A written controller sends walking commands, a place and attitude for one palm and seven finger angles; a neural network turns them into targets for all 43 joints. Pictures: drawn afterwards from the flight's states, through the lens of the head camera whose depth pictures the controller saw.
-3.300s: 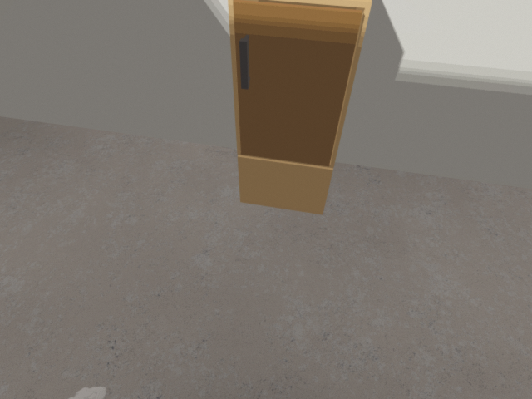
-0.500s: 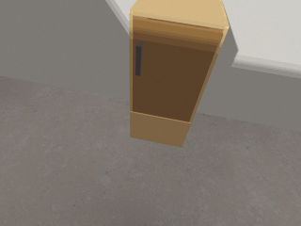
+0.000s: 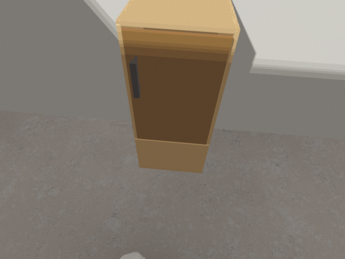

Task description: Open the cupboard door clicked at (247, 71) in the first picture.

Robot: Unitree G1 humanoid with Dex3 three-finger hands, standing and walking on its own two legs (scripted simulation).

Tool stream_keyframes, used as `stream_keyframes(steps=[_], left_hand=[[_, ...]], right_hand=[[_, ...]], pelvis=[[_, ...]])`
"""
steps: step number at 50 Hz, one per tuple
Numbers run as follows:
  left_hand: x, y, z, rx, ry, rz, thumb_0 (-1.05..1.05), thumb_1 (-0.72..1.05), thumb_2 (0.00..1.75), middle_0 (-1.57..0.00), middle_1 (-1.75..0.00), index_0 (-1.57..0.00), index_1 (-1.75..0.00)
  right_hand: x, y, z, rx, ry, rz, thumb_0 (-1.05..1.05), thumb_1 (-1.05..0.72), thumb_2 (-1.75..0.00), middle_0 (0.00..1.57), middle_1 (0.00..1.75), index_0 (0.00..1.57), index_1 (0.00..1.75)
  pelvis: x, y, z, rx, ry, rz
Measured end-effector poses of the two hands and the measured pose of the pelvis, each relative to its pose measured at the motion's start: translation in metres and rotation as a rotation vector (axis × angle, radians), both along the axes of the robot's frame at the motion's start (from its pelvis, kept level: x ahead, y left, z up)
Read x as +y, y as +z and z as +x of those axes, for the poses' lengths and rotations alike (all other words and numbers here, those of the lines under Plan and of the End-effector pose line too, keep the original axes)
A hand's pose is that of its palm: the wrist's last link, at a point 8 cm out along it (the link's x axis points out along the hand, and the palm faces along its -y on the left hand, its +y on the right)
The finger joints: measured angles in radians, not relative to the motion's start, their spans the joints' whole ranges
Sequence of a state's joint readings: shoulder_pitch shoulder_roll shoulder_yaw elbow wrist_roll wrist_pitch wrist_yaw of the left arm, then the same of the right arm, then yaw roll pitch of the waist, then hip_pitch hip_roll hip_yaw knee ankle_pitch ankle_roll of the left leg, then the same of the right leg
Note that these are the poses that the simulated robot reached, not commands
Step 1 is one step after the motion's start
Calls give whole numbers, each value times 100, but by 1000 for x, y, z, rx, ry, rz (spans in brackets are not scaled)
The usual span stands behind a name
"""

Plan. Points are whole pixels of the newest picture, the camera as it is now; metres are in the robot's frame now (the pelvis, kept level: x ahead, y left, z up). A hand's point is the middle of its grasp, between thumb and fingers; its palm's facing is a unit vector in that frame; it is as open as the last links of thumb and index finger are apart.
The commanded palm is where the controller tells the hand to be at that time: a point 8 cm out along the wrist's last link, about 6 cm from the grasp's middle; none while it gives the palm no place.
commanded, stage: take the last steps up to it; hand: left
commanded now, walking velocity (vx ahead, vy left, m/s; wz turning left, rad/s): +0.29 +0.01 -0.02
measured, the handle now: (136, 77) +0.75 +0.19 -0.01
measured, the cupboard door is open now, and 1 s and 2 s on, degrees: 0 0 0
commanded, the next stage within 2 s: come to a stop and stand still in 0.38 s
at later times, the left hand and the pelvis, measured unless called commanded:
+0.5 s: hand (113, 218) +0.26 +0.19 -0.16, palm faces -0.04 -0.98 -0.20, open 7.4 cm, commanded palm none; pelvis +0.16 +0.02 +0.00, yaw -2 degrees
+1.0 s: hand (91, 231) +0.22 +0.25 -0.19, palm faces +0.07 -0.98 -0.21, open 7.4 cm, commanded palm none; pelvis +0.17 +0.05 -0.01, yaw +0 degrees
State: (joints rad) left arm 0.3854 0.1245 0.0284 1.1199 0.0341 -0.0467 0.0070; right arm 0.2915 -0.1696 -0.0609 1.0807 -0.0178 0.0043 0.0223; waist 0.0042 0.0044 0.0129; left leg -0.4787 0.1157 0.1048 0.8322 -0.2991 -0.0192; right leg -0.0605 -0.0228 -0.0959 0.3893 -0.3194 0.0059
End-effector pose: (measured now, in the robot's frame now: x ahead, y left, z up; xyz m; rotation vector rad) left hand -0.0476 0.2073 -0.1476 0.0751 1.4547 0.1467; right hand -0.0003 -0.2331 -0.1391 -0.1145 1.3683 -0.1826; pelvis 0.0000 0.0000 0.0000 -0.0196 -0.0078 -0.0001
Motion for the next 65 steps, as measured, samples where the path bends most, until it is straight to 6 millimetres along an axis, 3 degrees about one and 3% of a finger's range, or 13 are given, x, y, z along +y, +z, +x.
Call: stream_keyframes(steps=[5,8,13,17,24,29,32,36,42,46,49,55,65], left_hand=[[20,-17,8,81,35,-30,1,90,90,-20,-30,-20,-30],[38,-22,30,110,15,-25,1,90,90,-20,-30,-20,-30],[61,-9,110,5,-41,12,1,91,90,-20,-30,-20,-30],[64,4,182,-124,-69,38,1,91,90,-19,-30,-19,-30],[40,16,288,-265,-138,60,1,91,90,-19,-30,-19,-29],[12,9,329,-317,-150,66,0,91,90,-19,-30,-19,-30],[3,10,334,-307,-120,63,0,92,90,-20,-30,-20,-30],[10,13,336,-299,-87,79,-2,93,90,-20,-30,-20,-30],[41,9,313,-245,-61,96,-1,92,90,-20,-30,-20,-30],[70,-3,289,-206,-38,90,0,91,90,-20,-30,-20,-30],[89,-12,270,-169,-12,80,0,91,90,-20,-30,-20,-30],[108,-4,230,-87,2,74,1,91,90,-19,-30,-20,-30],[96,0,185,7,-38,70,1,91,90,-19,-30,-19,-30]], right_hand=[[21,-3,60,-70,38,-35,1,-92,-90,20,30,20,29],[34,-5,83,-108,32,-52,1,-92,-90,20,30,20,29],[50,4,86,-69,-17,-41,1,-93,-90,20,30,20,29],[63,4,81,6,-41,2,1,-92,-90,20,30,20,29],[68,-11,81,119,-104,84,1,-91,-90,20,30,20,29],[52,-29,102,169,-114,105,1,-91,-90,20,30,20,29],[39,-26,129,155,-103,80,1,-91,-90,20,30,20,29],[24,-21,170,100,-56,40,1,-91,-90,20,30,20,29],[15,-8,228,-38,14,-28,1,-91,-90,19,30,20,29],[25,3,251,-132,54,-76,1,-91,-90,19,30,20,29],[39,10,252,-164,79,-98,0,-91,-90,19,30,20,29],[70,20,241,-143,100,-78,1,-91,-90,20,30,20,29],[82,2,205,-117,19,-18,0,-92,-90,20,30,20,30]], pelvis=[[24,-13,36,3,3,-12],[35,-17,53,-2,-18,4],[41,-3,82,1,-36,19],[41,4,106,4,-38,25],[24,0,150,-6,-41,45],[6,-14,182,-17,-29,31],[2,-10,191,-13,-17,22],[3,-6,192,-2,-6,23],[20,-4,184,5,-4,22],[38,-9,178,1,-1,6],[52,-11,173,-10,-2,6],[67,2,168,1,-8,1],[72,0,155,3,-36,44]])
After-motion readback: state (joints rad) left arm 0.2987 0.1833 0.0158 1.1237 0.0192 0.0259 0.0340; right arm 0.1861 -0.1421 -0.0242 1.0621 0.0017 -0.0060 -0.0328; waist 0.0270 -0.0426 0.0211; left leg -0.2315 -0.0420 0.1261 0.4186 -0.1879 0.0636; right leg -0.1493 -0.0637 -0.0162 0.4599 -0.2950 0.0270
